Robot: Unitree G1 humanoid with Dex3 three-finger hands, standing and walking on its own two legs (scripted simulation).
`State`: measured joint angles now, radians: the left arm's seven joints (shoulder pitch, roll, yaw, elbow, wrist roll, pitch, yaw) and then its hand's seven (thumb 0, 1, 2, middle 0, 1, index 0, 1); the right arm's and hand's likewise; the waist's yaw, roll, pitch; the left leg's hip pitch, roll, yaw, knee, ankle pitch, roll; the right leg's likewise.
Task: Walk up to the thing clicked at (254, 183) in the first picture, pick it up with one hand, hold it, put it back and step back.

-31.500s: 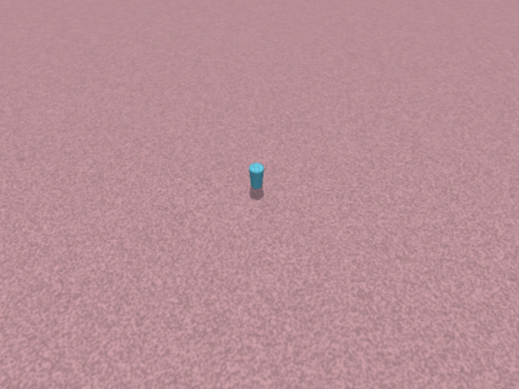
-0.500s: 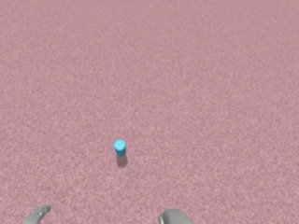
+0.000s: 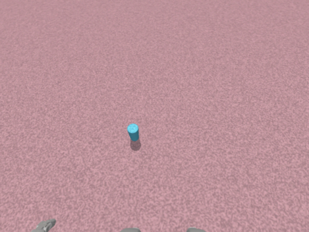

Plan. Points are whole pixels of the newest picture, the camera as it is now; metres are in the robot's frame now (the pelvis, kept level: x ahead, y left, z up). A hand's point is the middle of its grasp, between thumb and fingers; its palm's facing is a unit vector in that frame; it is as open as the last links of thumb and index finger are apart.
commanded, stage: step back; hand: left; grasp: from the side
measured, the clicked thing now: (133, 133) +0.79 +0.19 -0.69
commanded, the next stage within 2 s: stand in 1.56 s
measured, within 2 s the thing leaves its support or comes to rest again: neither
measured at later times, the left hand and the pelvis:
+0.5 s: hand out of the picture -0.12 +0.24 -0.14, palm faces -0.04 -0.91 -0.41, open 7.4 cm; pelvis -0.19 -0.03 +0.00, yaw -4 degrees
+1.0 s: hand out of the picture -0.16 +0.24 -0.14, palm faces +0.05 -0.93 -0.37, open 7.4 cm; pelvis -0.22 -0.03 +0.01, yaw +1 degrees
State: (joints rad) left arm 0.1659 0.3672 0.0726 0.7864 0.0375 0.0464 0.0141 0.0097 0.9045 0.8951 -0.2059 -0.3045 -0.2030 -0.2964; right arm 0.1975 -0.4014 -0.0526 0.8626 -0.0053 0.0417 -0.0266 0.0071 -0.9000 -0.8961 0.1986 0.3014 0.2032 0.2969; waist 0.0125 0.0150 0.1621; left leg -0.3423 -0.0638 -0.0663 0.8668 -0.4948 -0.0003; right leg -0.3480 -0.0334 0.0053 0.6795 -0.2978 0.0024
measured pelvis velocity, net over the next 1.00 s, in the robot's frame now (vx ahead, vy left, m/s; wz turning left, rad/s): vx -0.22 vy -0.03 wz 0.02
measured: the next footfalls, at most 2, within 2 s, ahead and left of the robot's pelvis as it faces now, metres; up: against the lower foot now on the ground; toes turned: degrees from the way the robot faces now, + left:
left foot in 0.04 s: +0.02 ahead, +0.11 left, +0.00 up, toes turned -2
right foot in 0.40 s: -0.16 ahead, -0.14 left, +0.00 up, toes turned +1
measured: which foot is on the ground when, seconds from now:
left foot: up 0.00-0.02, down 0.04-0.42, up 0.44-0.68, down 0.70-1.00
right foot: down 0.00-0.06, up 0.08-0.38, down 0.40-1.00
